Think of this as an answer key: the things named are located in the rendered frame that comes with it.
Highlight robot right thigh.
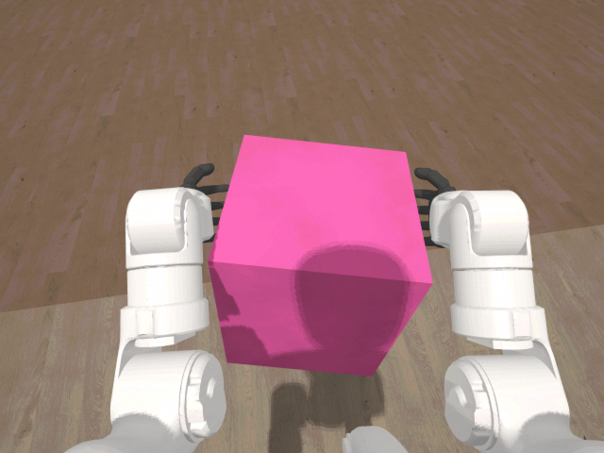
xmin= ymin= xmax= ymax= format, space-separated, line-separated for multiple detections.
xmin=343 ymin=426 xmax=409 ymax=453

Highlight robot right forearm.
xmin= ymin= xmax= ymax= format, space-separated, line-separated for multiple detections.
xmin=429 ymin=191 xmax=570 ymax=426

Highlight right robot upper arm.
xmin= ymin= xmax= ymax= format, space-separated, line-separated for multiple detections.
xmin=445 ymin=354 xmax=604 ymax=453

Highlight right robot hand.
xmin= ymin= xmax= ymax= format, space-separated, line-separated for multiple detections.
xmin=414 ymin=168 xmax=456 ymax=248

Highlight left robot upper arm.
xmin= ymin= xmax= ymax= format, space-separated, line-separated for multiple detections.
xmin=64 ymin=349 xmax=227 ymax=453

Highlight left robot hand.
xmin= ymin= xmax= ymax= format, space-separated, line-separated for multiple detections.
xmin=180 ymin=163 xmax=229 ymax=243

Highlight robot left forearm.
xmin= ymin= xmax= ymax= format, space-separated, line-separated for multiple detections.
xmin=110 ymin=187 xmax=214 ymax=425

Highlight carton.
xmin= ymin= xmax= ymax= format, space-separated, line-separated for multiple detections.
xmin=208 ymin=135 xmax=433 ymax=377

